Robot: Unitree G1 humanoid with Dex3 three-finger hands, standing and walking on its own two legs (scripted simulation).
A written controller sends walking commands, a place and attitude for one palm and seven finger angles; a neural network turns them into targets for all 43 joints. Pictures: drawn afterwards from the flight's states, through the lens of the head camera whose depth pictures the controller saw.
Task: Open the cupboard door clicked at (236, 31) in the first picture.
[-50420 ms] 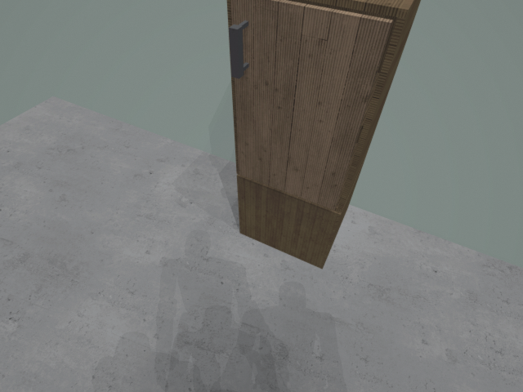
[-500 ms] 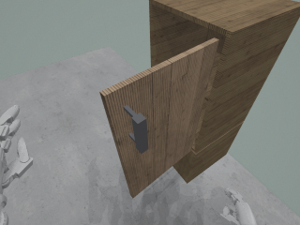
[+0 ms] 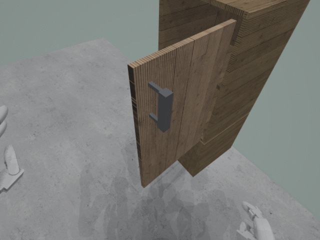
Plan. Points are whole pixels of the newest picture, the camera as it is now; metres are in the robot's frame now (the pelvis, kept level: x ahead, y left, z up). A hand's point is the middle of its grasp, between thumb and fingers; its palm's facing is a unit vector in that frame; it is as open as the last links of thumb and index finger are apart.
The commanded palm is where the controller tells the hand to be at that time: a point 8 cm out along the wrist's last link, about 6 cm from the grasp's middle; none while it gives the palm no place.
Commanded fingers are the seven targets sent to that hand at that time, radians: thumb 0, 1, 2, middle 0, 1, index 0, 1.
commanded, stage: step back with the hand held close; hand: left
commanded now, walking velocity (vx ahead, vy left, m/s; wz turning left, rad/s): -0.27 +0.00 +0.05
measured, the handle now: (158, 106) +0.39 +0.04 +0.15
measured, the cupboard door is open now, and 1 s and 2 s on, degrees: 95 95 95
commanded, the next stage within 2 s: stop stepping back and stand still in 0.56 s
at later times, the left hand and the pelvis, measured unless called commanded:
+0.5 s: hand out of the picture +0.11 +0.30 +0.19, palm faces +0.47 -0.82 -0.34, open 7.4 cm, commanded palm +0.05 +0.33 +0.19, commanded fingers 0.00 0.90 0.90 -0.20 -0.30 -0.20 -0.30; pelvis -0.09 +0.03 +0.01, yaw +0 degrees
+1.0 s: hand out of the picture -0.08 +0.31 +0.18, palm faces +0.32 -0.83 -0.45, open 7.4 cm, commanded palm -0.12 +0.36 +0.19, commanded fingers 0.00 0.90 0.90 -0.20 -0.30 -0.20 -0.30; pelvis -0.27 +0.07 -0.01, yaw -3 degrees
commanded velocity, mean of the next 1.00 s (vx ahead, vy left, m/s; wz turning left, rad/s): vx -0.10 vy -0.01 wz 0.00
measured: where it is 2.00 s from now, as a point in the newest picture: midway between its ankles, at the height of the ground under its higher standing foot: outside the picture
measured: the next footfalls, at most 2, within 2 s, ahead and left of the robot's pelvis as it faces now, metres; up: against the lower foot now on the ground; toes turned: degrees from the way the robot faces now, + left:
right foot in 0.64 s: -0.28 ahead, -0.08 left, +0.00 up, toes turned -7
right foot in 0.92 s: -0.19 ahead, -0.03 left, +0.00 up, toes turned -4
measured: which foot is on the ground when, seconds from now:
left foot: down 0.00-0.90, up 0.92-1.00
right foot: down 0.00-0.24, up 0.26-0.62, down 0.64-0.74, up 0.76-0.90, down 0.92-1.00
